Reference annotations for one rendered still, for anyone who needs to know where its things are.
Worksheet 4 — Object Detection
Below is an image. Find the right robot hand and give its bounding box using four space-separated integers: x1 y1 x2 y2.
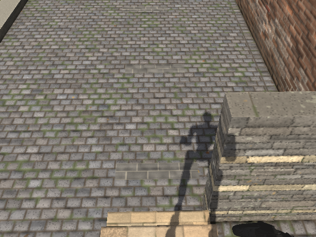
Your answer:
232 220 294 237

